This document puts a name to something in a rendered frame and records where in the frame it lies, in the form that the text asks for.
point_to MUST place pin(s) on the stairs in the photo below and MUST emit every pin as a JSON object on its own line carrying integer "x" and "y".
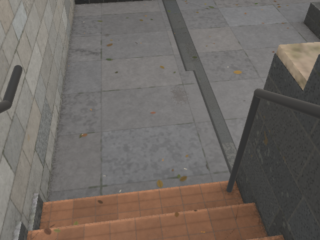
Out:
{"x": 203, "y": 211}

